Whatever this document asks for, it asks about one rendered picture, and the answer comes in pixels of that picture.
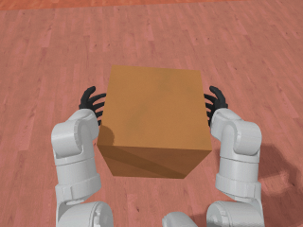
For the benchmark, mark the right robot hand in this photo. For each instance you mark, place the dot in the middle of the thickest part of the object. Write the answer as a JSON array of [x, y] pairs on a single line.
[[218, 103]]

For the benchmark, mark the carton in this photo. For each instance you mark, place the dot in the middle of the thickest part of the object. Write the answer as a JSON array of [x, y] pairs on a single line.
[[154, 122]]

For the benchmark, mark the left robot forearm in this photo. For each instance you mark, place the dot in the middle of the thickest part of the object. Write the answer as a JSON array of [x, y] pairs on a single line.
[[73, 150]]

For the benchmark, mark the left robot upper arm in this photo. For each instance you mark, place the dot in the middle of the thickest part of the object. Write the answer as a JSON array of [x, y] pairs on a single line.
[[89, 214]]

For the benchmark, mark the robot right thigh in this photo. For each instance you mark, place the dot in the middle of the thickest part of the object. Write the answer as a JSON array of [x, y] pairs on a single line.
[[177, 219]]

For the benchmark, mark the right robot forearm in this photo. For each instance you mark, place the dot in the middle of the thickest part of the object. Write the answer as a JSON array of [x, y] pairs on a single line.
[[240, 152]]

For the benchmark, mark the left robot hand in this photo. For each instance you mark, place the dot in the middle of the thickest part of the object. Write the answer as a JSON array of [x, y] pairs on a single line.
[[86, 102]]

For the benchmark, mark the right robot upper arm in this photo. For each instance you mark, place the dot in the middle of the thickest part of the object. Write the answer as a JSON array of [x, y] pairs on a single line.
[[232, 214]]

